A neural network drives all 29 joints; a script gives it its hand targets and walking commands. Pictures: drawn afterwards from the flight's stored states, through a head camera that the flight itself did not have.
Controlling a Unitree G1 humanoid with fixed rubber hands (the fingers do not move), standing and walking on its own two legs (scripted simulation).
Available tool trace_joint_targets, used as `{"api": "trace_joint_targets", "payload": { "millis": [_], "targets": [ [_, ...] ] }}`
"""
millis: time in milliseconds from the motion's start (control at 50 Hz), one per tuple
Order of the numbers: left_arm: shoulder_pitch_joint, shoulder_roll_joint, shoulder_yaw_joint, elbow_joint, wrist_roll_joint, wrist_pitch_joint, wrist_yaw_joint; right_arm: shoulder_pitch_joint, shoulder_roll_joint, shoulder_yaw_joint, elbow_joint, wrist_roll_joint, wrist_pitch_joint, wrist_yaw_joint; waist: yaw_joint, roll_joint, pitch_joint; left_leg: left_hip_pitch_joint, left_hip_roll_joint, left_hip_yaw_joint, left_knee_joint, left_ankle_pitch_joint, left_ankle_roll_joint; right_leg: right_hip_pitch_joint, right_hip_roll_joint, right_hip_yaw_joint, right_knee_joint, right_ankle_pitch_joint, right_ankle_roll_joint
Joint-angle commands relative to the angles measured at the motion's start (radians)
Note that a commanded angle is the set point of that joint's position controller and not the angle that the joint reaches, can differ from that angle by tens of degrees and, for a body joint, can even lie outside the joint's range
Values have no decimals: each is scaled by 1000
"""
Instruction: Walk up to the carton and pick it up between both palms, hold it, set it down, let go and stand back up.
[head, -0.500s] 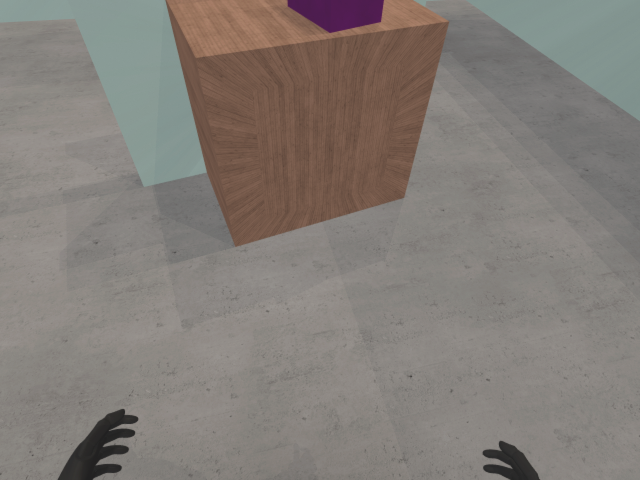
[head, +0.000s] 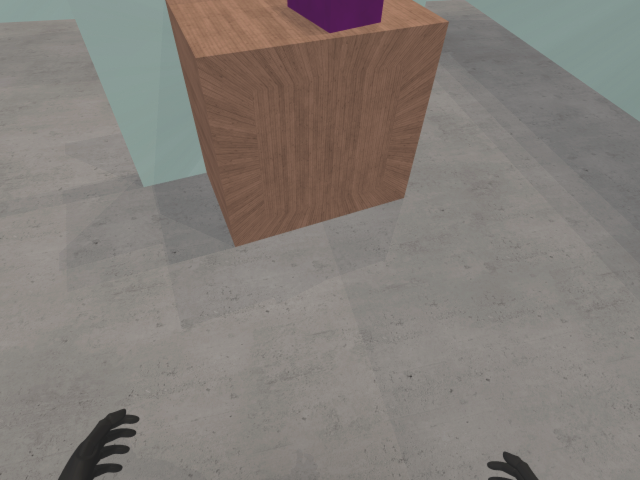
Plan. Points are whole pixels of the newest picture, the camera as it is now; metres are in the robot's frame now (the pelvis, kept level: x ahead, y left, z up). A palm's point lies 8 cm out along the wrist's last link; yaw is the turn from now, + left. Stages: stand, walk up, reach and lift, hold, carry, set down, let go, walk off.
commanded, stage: stand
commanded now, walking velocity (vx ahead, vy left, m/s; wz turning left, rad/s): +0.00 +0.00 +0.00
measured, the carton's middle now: out of the picture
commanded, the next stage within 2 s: walk up in 0.32 s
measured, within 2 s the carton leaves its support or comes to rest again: neither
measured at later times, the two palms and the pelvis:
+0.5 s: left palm out of the picture +0.15 +0.29 -0.06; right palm out of the picture +0.11 -0.27 -0.10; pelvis +0.00 +0.00 +0.00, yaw +0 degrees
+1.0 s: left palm (4, 438) +0.20 +0.40 -0.07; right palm (542, 471) +0.16 -0.25 -0.03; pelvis +0.10 +0.07 +0.02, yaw +8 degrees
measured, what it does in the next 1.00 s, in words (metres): walks ahead: left foot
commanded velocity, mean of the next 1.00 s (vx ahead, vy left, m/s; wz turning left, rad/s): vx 0.00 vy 0.00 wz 0.00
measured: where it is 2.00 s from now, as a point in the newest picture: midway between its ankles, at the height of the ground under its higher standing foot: (308, 412)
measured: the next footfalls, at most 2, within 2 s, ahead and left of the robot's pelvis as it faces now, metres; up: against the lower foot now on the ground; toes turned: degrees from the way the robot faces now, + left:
left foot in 0.80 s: +0.13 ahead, +0.16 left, +0.00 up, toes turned +6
right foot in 1.34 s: +0.40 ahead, -0.07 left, +0.00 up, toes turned +11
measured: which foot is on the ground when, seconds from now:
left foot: down 0.00-0.58, up 0.60-0.78, down 0.80-1.00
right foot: down 0.00-0.82, up 0.84-1.00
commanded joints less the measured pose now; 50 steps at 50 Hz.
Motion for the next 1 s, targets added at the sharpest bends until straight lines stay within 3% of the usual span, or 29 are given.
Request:
{"api": "trace_joint_targets", "payload": {
  "millis": [0,180,260,380,420,460,480,500,520,540,560,580,600,620,660,720,740,760,780,800,820,840,860,880,900,920,940,960,980],
  "targets": [
    [-45,172,54,15,-9,-28,17,-61,-259,-38,-67,-27,-30,-8,-3,-31,-67,29,64,-84,-111,258,67,35,-110,133,-157,260,-74],
    [-61,151,49,8,-4,-26,18,-80,-271,-42,-70,-20,-33,-6,-3,9,-70,4,85,-111,-133,291,77,56,-91,101,-140,281,-67],
    [-63,176,49,19,-8,-31,19,-80,-262,-36,-58,-18,-28,-1,-13,-3,-81,45,72,-81,-104,274,68,22,-122,155,-184,261,-84],
    [-50,168,40,24,-12,-32,18,-89,-263,-37,-55,-19,-33,-3,0,4,-85,24,82,-106,-148,251,78,56,-98,108,-157,261,-64],
    [-54,185,48,30,-7,-25,19,-69,-268,-38,-43,-25,-29,-4,0,-33,-69,24,68,-90,-118,281,72,51,-111,127,-177,272,-72],
    [-53,175,42,30,-12,-31,18,-80,-253,-32,-42,-20,-30,-6,1,7,-58,33,70,-83,-126,271,74,37,-103,130,-172,276,-72],
    [-52,197,50,31,-12,-33,20,-71,-255,-39,-44,-12,-30,-4,-18,-19,-97,47,65,-87,-111,283,67,50,-113,133,-166,293,-77],
    [-5,285,126,-51,29,-42,-24,111,-374,-71,-70,-18,-49,18,-3,-95,-127,-92,81,-210,-126,-225,124,120,-116,167,-158,-298,-117],
    [38,314,135,-40,38,-45,-35,70,-391,-83,-71,-30,-54,30,34,-66,-42,-291,52,-217,-110,-393,99,190,-146,301,-238,-586,-160],
    [66,317,146,-38,41,-47,-47,-9,-355,-76,-99,-32,-52,37,73,-131,13,-457,-19,-46,-35,-283,57,313,-211,361,-366,-698,-200],
    [152,328,152,-6,37,-54,-47,-61,-308,-70,-124,-32,-56,35,126,-242,9,-569,-14,39,212,-136,52,408,-372,568,-496,-707,-261],
    [124,331,148,-14,31,-61,-45,-78,-308,-65,-133,-28,-63,34,133,-169,85,-620,46,-17,241,-123,42,396,-422,572,-512,-569,-297],
    [93,300,143,-26,28,-61,-45,-48,-324,-67,-120,-29,-73,37,112,-81,96,-594,49,-34,247,-100,38,380,-396,541,-489,-402,-298],
    [97,295,146,-18,25,-59,-48,-17,-329,-70,-115,-25,-77,43,95,-57,65,-561,68,-22,198,-89,35,402,-349,417,-465,-267,-271],
    [64,290,145,-21,27,-51,-57,22,-323,-77,-103,-12,-76,57,83,-158,-19,-388,66,27,125,-84,23,372,-276,262,-436,-160,-238],
    [-54,308,154,-72,27,-35,-67,132,-328,-88,-85,-3,-76,62,8,-213,-2,-157,68,70,-49,33,25,191,-214,117,-362,-119,-194],
    [-118,285,146,-78,17,-29,-70,253,-316,-102,-48,-13,-79,53,-76,-166,-29,23,47,119,-136,165,25,101,-176,44,-244,-60,-162],
    [-116,238,128,-98,12,-23,-67,404,-351,-116,10,-24,-86,29,-149,35,-125,225,-18,125,-282,188,15,72,-105,-18,56,151,-144],
    [-69,157,103,-111,7,-16,-67,519,-416,-143,21,-47,-98,8,-183,194,-149,410,68,-128,-347,92,22,-157,-47,-43,320,153,-88],
    [-58,111,93,-132,4,-17,-69,451,-523,-153,-45,-47,-103,-9,-139,422,-90,451,259,-632,-456,-142,101,-504,67,-17,500,-203,-34],
    [-53,201,91,-125,5,-12,-69,298,-535,-150,-97,-4,-102,-7,-66,266,-61,354,390,-893,-570,-306,209,-544,4,107,568,-202,-38],
    [-43,249,96,-80,-6,-6,-71,211,-485,-132,-119,15,-110,-11,-20,39,26,281,355,-799,-568,-336,185,-532,-43,134,549,-80,-33],
    [-65,280,106,-54,-9,-5,-74,208,-452,-118,-109,9,-117,-16,-6,-53,122,214,299,-630,-536,-196,118,-515,-75,123,511,45,-33],
    [-44,268,104,-47,-9,1,-77,207,-450,-109,-99,0,-122,-21,5,-13,130,158,237,-475,-491,-80,102,-462,-99,118,438,87,-21],
    [-21,252,103,-45,-14,6,-81,241,-427,-98,-89,-1,-128,-19,3,55,124,166,182,-392,-480,113,59,-421,-99,86,391,136,-8],
    [8,228,97,-33,-11,10,-87,277,-420,-91,-75,2,-129,-19,-1,122,72,224,142,-315,-457,295,54,-399,-78,63,369,176,4],
    [21,234,106,-35,2,16,-88,302,-415,-89,-61,3,-130,-20,-5,90,-6,277,148,-298,-423,371,40,-372,-67,69,389,193,9],
    [21,227,102,-48,-9,24,-87,316,-430,-90,-67,4,-128,-19,-3,126,-21,300,141,-289,-418,347,85,-390,-73,64,364,197,21],
    [-9,246,106,-56,1,28,-88,313,-428,-95,-77,9,-124,-21,-13,95,-41,316,149,-295,-411,286,89,-384,-85,67,365,204,23]
  ]
}}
